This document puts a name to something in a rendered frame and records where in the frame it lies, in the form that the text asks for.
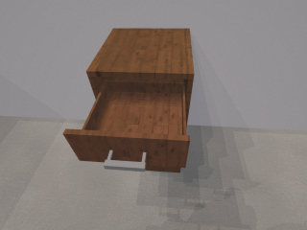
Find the handle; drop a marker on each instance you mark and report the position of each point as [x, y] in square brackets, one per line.
[121, 165]

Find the drawer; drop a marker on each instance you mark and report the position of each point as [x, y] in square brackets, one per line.
[131, 117]

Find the cabinet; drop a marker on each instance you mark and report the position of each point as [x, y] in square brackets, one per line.
[145, 54]

